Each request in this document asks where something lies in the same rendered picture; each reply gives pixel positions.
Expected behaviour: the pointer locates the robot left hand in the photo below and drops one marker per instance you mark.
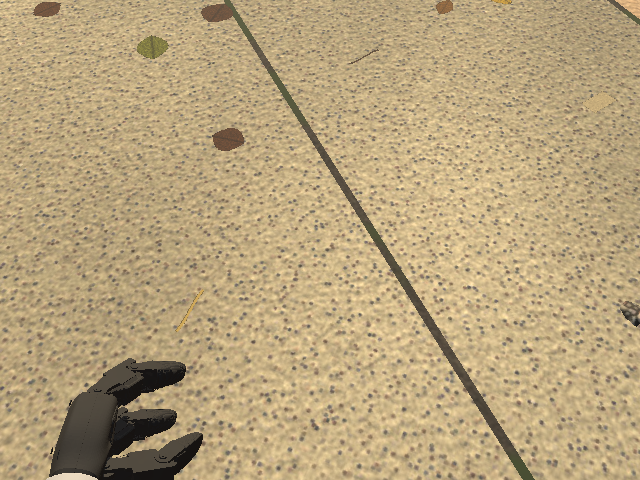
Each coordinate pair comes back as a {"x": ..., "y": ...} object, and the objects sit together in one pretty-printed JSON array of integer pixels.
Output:
[{"x": 95, "y": 429}]

